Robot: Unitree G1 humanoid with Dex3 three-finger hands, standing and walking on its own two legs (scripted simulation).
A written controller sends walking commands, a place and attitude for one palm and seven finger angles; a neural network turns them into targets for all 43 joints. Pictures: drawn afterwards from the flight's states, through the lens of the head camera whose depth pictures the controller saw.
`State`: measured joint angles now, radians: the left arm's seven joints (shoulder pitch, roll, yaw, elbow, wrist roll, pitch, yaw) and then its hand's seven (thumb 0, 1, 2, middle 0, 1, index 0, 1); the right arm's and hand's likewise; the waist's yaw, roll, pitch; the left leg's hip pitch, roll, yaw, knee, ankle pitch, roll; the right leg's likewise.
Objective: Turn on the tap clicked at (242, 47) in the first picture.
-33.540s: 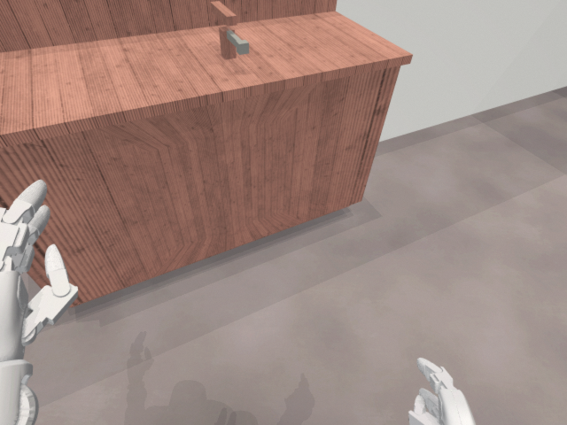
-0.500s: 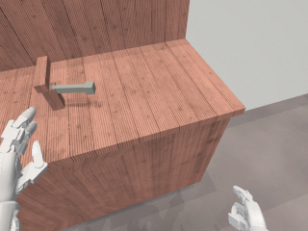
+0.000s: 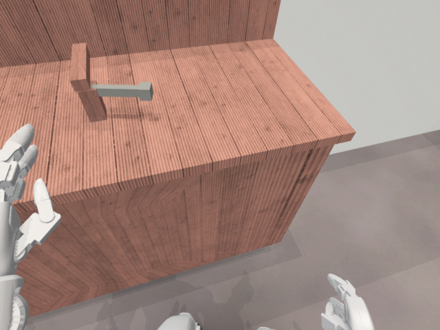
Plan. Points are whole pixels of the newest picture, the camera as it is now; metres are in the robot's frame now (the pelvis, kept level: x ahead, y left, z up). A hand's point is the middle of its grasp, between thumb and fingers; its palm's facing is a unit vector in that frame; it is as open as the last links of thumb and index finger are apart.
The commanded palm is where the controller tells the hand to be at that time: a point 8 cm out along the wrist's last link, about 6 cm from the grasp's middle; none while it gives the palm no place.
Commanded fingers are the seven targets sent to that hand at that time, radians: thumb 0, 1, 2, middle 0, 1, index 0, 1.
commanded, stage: step back with the hand held close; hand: left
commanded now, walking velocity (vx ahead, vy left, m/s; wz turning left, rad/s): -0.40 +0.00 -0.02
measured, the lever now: (145, 91) +0.55 +0.20 +0.12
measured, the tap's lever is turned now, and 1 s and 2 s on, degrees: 74 74 74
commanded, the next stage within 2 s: stop stepping back and stand still in 0.54 s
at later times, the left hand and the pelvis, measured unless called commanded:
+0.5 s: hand (60, 264) +0.16 +0.19 +0.19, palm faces +0.27 -0.89 -0.36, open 7.4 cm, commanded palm +0.10 +0.25 +0.19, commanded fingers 0.00 0.90 0.90 -0.20 -0.30 -0.20 -0.30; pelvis -0.07 -0.03 +0.02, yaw -2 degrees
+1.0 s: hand out of the picture +0.04 +0.17 +0.18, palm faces +0.40 -0.84 -0.38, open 7.4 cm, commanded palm -0.01 +0.21 +0.19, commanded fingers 0.00 0.90 0.90 -0.20 -0.30 -0.20 -0.30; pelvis -0.17 -0.07 +0.02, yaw -1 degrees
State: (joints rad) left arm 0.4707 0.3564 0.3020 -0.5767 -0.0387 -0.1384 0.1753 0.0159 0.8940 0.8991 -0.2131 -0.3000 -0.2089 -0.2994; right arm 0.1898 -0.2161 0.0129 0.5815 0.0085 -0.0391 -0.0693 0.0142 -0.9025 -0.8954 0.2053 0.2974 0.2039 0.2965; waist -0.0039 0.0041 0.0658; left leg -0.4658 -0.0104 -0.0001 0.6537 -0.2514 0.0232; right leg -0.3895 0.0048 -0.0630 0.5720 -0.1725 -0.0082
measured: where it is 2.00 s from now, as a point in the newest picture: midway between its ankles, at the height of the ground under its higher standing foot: outside the picture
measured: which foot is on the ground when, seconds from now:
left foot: down 0.00-0.32, up 0.34-0.52, down 0.54-0.86, up 0.88-1.00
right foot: down 0.00-0.04, up 0.06-0.30, down 0.32-0.54, up 0.56-0.82, down 0.84-1.00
